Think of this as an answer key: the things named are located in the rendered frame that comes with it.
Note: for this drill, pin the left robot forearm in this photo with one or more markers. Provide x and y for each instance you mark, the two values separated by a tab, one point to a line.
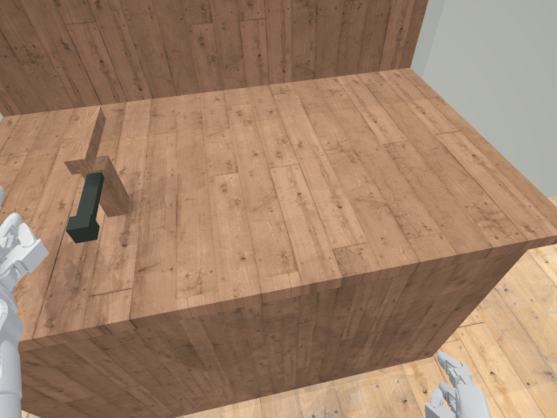
11	330

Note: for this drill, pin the tap lever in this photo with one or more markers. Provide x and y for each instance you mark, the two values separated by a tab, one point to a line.
83	227

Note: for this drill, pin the counter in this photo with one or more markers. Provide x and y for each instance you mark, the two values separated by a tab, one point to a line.
285	201

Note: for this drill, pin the robot right hand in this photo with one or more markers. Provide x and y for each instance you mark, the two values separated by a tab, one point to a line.
466	401

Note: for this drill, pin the robot left hand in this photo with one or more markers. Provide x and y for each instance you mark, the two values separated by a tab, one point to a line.
17	260

